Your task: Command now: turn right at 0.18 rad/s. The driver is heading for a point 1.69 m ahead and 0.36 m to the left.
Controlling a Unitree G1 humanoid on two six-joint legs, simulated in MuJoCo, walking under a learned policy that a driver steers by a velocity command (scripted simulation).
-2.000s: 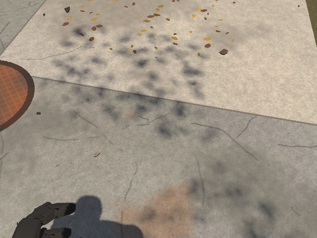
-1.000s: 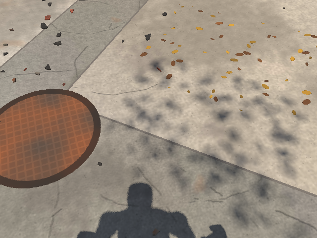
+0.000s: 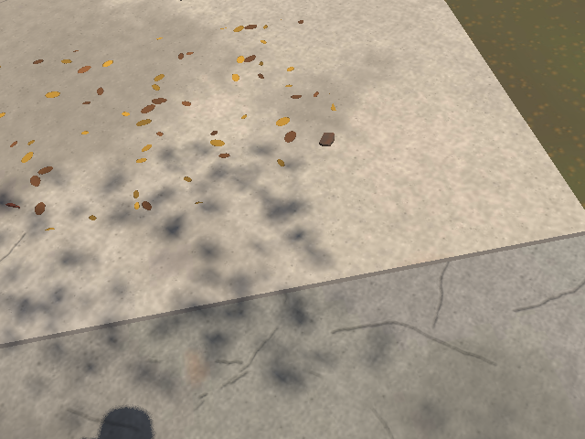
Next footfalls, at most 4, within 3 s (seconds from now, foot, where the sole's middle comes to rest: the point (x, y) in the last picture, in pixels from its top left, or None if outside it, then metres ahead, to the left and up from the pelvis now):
0.46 left None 0.00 0.12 -0.77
0.96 right None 0.12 -0.09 -0.77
1.56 right None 0.26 -0.13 -0.77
2.12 left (273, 382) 0.57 0.10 -0.77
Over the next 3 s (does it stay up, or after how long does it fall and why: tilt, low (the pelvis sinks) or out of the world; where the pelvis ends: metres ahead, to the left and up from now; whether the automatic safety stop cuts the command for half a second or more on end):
stays up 0.88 0.11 0.01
